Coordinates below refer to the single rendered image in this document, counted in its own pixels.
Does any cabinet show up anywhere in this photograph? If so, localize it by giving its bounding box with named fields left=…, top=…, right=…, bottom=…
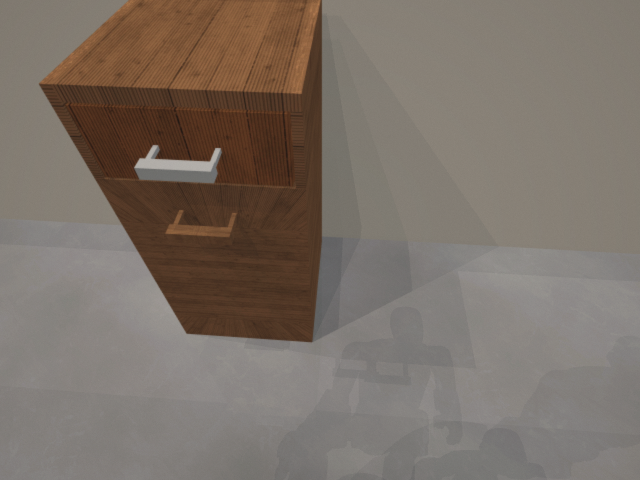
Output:
left=39, top=0, right=322, bottom=342

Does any drawer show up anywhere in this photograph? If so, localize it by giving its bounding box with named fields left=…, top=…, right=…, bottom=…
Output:
left=65, top=103, right=295, bottom=187

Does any handle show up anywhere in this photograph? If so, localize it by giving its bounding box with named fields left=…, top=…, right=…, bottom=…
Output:
left=165, top=224, right=234, bottom=245
left=134, top=145, right=222, bottom=183

